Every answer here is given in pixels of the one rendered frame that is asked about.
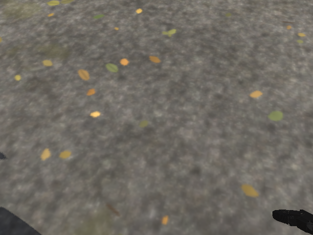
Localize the robot right hand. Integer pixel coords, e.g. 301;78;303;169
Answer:
272;210;313;235

